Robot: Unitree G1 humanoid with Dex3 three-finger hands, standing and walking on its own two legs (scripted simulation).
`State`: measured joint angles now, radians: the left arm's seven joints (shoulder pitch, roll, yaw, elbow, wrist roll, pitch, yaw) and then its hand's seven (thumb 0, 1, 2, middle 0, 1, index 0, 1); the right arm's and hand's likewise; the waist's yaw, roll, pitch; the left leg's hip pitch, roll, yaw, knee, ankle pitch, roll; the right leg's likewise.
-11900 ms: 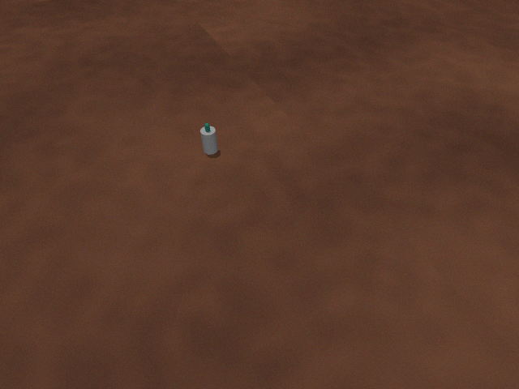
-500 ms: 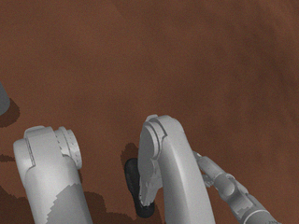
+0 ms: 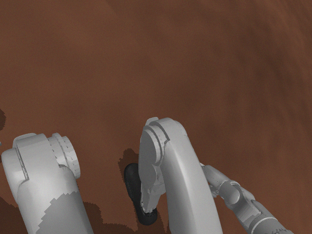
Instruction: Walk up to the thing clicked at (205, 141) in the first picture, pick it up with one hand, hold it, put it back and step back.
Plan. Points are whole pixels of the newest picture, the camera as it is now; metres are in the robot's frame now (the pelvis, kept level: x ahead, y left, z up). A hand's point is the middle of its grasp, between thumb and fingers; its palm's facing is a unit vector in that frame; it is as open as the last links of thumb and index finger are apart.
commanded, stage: close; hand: left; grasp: from the side
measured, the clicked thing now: out of the picture +0.43 +0.33 -0.18
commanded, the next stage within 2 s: settle in 0.74 s
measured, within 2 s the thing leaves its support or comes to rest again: leaves its support in 1.02 s
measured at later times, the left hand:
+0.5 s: hand out of the picture +0.40 +0.33 -0.16, palm faces +0.46 -0.89 +0.00, open 11.8 cm
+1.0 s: hand out of the picture +0.42 +0.33 -0.16, palm faces +0.46 -0.89 +0.00, open 11.6 cm
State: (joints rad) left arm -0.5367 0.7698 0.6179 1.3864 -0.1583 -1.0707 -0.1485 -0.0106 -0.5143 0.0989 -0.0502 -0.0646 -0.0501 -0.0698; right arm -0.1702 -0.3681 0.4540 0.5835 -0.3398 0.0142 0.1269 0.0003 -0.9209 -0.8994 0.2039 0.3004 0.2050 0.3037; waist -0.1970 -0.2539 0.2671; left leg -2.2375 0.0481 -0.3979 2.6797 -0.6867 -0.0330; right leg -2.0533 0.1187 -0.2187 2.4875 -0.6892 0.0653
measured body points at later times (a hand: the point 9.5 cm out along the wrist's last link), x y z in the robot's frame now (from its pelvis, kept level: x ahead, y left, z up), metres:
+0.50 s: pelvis +0.00 +0.00 +0.00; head +0.21 +0.19 +0.35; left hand +0.37 +0.37 -0.16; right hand +0.19 -0.24 -0.03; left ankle +0.08 +0.13 -0.24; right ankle +0.12 -0.12 -0.24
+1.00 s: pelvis +0.00 +0.01 +0.01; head +0.22 +0.20 +0.34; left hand +0.39 +0.38 -0.16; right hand +0.18 -0.23 -0.03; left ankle +0.08 +0.13 -0.24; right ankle +0.12 -0.12 -0.24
